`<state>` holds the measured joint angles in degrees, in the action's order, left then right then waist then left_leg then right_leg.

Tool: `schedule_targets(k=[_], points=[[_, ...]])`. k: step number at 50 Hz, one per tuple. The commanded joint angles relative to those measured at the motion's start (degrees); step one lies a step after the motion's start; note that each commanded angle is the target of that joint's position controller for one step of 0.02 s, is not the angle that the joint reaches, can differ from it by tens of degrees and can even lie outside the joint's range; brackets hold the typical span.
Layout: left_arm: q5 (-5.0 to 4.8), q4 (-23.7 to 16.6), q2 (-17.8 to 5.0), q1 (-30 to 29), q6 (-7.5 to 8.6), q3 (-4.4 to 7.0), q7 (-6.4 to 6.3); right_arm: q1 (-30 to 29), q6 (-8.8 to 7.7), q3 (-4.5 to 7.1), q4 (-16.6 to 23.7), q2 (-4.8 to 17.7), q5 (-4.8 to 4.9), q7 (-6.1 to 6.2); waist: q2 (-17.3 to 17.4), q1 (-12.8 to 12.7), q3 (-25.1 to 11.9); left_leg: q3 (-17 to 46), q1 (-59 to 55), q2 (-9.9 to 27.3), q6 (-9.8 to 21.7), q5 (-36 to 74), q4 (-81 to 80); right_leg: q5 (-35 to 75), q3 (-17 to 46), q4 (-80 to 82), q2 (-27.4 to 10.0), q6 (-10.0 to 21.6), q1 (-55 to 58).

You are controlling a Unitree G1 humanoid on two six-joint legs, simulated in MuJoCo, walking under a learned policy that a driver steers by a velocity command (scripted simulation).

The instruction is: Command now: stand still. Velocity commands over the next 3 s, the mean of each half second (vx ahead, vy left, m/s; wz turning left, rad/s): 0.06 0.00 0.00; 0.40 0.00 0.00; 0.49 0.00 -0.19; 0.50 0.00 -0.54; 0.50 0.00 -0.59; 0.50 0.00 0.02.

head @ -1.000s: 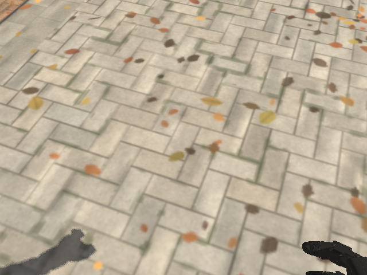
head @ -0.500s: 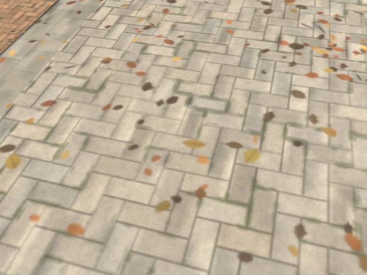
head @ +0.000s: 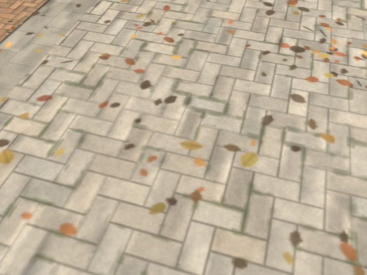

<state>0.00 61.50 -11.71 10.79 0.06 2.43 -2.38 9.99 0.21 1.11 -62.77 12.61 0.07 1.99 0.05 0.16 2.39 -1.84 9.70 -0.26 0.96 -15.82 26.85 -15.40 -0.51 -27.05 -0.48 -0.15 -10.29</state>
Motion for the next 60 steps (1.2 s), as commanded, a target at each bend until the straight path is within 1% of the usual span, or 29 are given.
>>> schedule_targets(k=[1, 16, 17, 18, 20, 22, 24, 25, 27, 30, 31, 32, 33, 34, 35, 36, 38, 40, 45, 50, 52, 53, 54, 55, 56, 57, 58, 59, 60], points=[[0.03, -0.85, -5.69, 2.05, 0.2, 0.94, -0.27, 1.96, -0.34, 0.97, 0.87, 5.76, -0.04, 0.2, -0.4, -0.03, -1.24, 2.34, 0.23, 2.39, 1.21, 12.79, -3.97, 13.34, 1.52, 3.56, -1.81, 1.23, 0.24], [0.05, 1.18, -4.59, 3.96, 0.14, 0.51, -0.58, 4.21, -0.63, 0.82, -0.31, 4.17, -0.13, 0.26, 0.04, -0.12, 0.44, 2.66, 2.03, 2.3, 1.38, 6.78, -5.68, 7.52, 1.15, 4.55, -1.49, 0.78, -1.21], [0.04, 1.88, -3.92, 5.21, 0.09, 0.35, -0.61, 5.45, -0.57, 0.76, -0.91, 3.78, -0.13, 0.32, 0.39, -0.09, -0.89, 2.45, 1.56, 1.92, 1.63, 0.27, -6.28, 2.03, 0.21, 4.25, -0.68, 0.85, -0.82], [-0.31, 2.05, -4.07, 5.52, 0.02, 0.5, -0.73, 5.98, -0.39, 1.2, -1.02, 4.85, 0.31, 0.5, 1.25, 0.14, -0.03, 2.9, 2.37, 1.66, 2.6, -10.16, -6.65, -6.32, -1.38, 2.16, 0.88, 1.27, -2.46], [-0.57, 0.71, -4.46, 3.85, 0.54, 0.7, -0.83, 7.61, -0.59, 2.22, -0.5, 7.47, 1.05, 0.7, 4.26, 1.32, 4.0, 9.68, 5.0, 6.1, 6.28, -28.94, -10.51, -17.95, -2.85, -3.96, 2.13, 2.35, -10.09], [-0.76, -1.11, -2.12, 1.48, 2.2, 0.19, -0.05, 10.95, -1.78, 3.56, -0.67, 10.75, 1.43, 0.51, 10.44, 2.66, 5.79, 25.26, 4.29, 17.23, 12.44, -35.12, -18.15, -11.29, -3.19, -16.7, 0.7, 2.77, -15.72], [-1.47, -2.21, -3.67, 0.07, 3.38, 0.84, 0.86, 10.48, -3.13, 3.64, 0.36, 9.73, 0.65, 0.33, 8.44, 2.38, 6.64, 30.6, 2.73, 21.57, 14.81, -30.06, -20.45, -14.73, 0.84, -27.34, -2.93, 4.04, -22.33], [-1.9, -2.55, -3.67, 0.68, 3.82, 0.94, 1.15, 9.03, -3.75, 3.59, 1.25, 9.44, 0.91, 0.15, 7.74, 1.3, 6.23, 29.7, 1.22, 21.6, 14.09, -27.33, -19.92, -15.59, 2.26, -27.47, -4.58, 4.65, -24.4], [-2.06, -2.72, -4.11, 0.59, 4.78, 1.23, 1.47, 6.1, -4.16, 3.5, 2.8, 8.71, 1.97, -0.08, 6.23, 0.01, 4.83, 20.89, 1.54, 17.03, 10.19, -18.53, -18.51, -13.05, 0.73, -16.27, -4.69, 4.92, -19.17], [-1.48, 2.0, -2.56, 10.34, 4.98, 1.85, 1.73, 5.27, -3.16, 3.79, 3.37, 9.76, 2.42, -0.5, 4.67, -4.21, 1.16, 9.36, 13.13, 9.29, 8.02, -14.24, -10.43, 0.53, -7.59, -2.64, 2.51, 2.9, 4.3], [-1.38, 3.53, -2.92, 14.97, 4.61, 2.21, 1.71, 4.79, -3.21, 3.39, 3.75, 8.51, 2.32, -0.63, 2.47, -5.9, 0.7, 7.38, 16.74, 7.49, 7.04, -12.72, -5.03, 0.36, -6.21, -0.96, 2.31, 2.85, 9.56], [-1.2, 4.15, -5.85, 21.12, 4.69, 2.97, 1.4, 3.23, -3.61, 2.28, 4.7, 4.67, 1.66, -1.05, -7.37, -8.14, -0.89, 1.51, 23.16, 3.22, 3.83, -7.26, 12.41, -6.32, 7.94, 6.24, -7.17, 5.72, 15.66], [-1.06, 4.02, -13.03, 27.07, 5.18, 4.0, 1.77, 2.44, -4.76, 1.49, 7.18, 0.96, 1.13, -1.09, -20.02, -8.45, -3.08, -1.37, 35.8, -2.7, 1.72, -15.13, 30.41, -13.34, 33.93, 16.12, -20.54, 13.91, 21.84], [0.05, 4.23, -11.66, 25.12, 6.25, 3.14, 2.09, 0.96, -5.59, 1.81, 8.32, 2.62, 2.5, -1.19, -15.19, -6.72, -1.21, 4.93, 41.33, 0.3, 2.93, -16.38, 42.01, -25.09, 44.12, 19.14, -25.19, 18.46, 17.7], [-0.08, 2.16, -8.44, 19.0, 7.12, 2.05, 2.34, -1.35, -6.28, 1.99, 9.3, 4.42, 3.25, -1.61, -8.7, -4.68, 3.54, 6.74, 45.67, 3.82, 4.3, -9.92, 45.63, -26.51, 39.25, 19.02, -23.37, 16.49, 14.82], [-0.18, 0.69, -7.01, 14.61, 7.41, 1.35, 2.75, -0.71, -6.68, 2.27, 8.73, 5.33, 2.8, -1.84, -5.8, -2.95, 4.28, 6.07, 44.93, 5.63, 4.73, -3.63, 44.82, -20.15, 31.41, 18.82, -20.11, 13.77, 12.82], [-0.2, -0.85, -5.34, 11.27, 7.08, 0.49, 3.16, -0.06, -6.76, 3.15, 7.78, 6.69, 1.38, -1.88, -4.5, -1.13, 3.94, 5.31, 38.96, 7.65, 4.0, 3.83, 37.25, -4.12, 19.38, 19.68, -15.24, 10.08, 8.99], [0.21, -0.14, -4.71, 14.85, 6.6, 0.12, 2.66, -0.83, -6.16, 3.17, 7.6, 5.13, 1.13, -2.29, -5.27, -1.61, 2.97, 2.94, 35.76, 7.14, 2.46, 7.6, 32.77, 7.21, 12.41, 19.93, -12.52, 9.51, 8.66], [0.24, -0.82, -7.4, 17.66, 5.94, 0.49, 1.15, -13.24, -5.64, 1.93, 12.25, 2.02, 1.26, -2.98, -4.32, -3.77, 4.58, -0.09, 31.87, 4.64, 0.49, 16.98, 14.06, 15.72, 5.52, 21.74, -10.72, 9.74, 6.24], [-0.76, 0.14, -7.63, 20.64, 5.52, 1.18, 0.93, -20.25, -5.94, 1.46, 15.42, 3.0, 1.81, -4.45, -4.82, -4.35, 6.89, -0.42, 29.74, 3.53, 2.3, 18.34, 5.29, 18.9, 3.47, 21.03, -13.4, 9.76, 11.75], [-0.78, -0.07, -8.45, 19.67, 5.05, 1.7, 0.88, -19.66, -6.36, 1.86, 16.06, 4.38, 1.79, -4.99, -5.34, -2.61, 5.37, -0.82, 26.82, 2.54, 3.99, 15.35, 3.21, 28.1, 2.5, 17.23, -14.53, 8.88, 15.7], [-0.64, -0.43, -9.29, 18.78, 4.8, 2.02, 0.86, -17.21, -6.51, 2.51, 15.76, 5.77, 1.72, -5.02, -6.53, -0.82, 2.86, -1.82, 22.15, 0.95, 4.89, 13.54, 3.19, 38.65, 2.06, 13.56, -14.76, 8.29, 17.06], [-0.46, -0.75, -10.02, 17.89, 4.39, 2.31, 0.86, -11.91, -6.54, 3.53, 14.55, 7.67, 1.71, -4.83, -8.04, 2.19, -1.18, -3.3, 14.54, -1.19, 6.04, 12.0, 3.74, 50.21, 1.21, 7.02, -14.36, 7.59, 17.48], [-0.22, -1.26, -9.64, 16.8, 3.97, 2.11, 0.93, -1.66, -6.35, 5.0, 11.51, 10.15, 1.89, -4.42, -8.12, 7.15, -7.06, -3.99, 1.37, -2.54, 7.72, 12.68, 3.24, 55.22, -0.63, -4.45, -11.99, 6.04, 14.17], [0.41, -2.78, -8.42, 15.94, 3.97, 1.41, 1.17, 9.37, -6.04, 6.2, 9.05, 13.67, 1.25, -3.81, -4.45, 11.11, -14.78, 6.74, -17.96, 6.72, 11.11, 10.65, 5.34, 40.51, -1.48, -21.69, -9.45, 4.35, 0.06], [-0.15, -3.37, 0.87, 23.77, 5.25, -1.11, 2.21, 15.66, -5.78, 6.89, 7.35, 17.75, 0.26, -3.88, 12.2, 6.35, -25.93, 37.69, -37.81, 22.42, 21.35, -4.54, -1.95, -3.15, 0.54, -45.01, 2.4, 0.6, -21.95], [-1.75, -2.91, -2.95, 19.63, 7.18, -0.23, 2.57, 14.39, -5.64, 5.36, 7.07, 12.63, 0.4, -3.86, 10.74, 8.01, -25.33, 46.51, -35.67, 22.17, 19.89, -8.3, -10.42, -15.37, 9.27, -53.45, 2.58, 2.06, -28.29], [-3.42, -5.35, -6.7, 13.51, 8.01, 0.87, 2.51, 7.85, -6.0, 4.53, 8.02, 9.86, 0.73, -3.74, 9.17, 6.68, -14.86, 36.08, -27.03, 20.83, 16.65, -4.68, -11.1, -12.38, 8.14, -55.59, -0.62, 3.22, -33.2], [-3.46, -6.34, -7.71, 9.88, 8.18, 1.07, 1.91, 2.09, -6.5, 3.74, 9.5, 7.58, 0.57, -3.76, 2.65, 4.52, -10.01, 27.35, -16.45, 19.33, 14.72, 2.44, -12.42, -6.71, 6.87, -52.96, -4.06, 3.68, -30.66]])
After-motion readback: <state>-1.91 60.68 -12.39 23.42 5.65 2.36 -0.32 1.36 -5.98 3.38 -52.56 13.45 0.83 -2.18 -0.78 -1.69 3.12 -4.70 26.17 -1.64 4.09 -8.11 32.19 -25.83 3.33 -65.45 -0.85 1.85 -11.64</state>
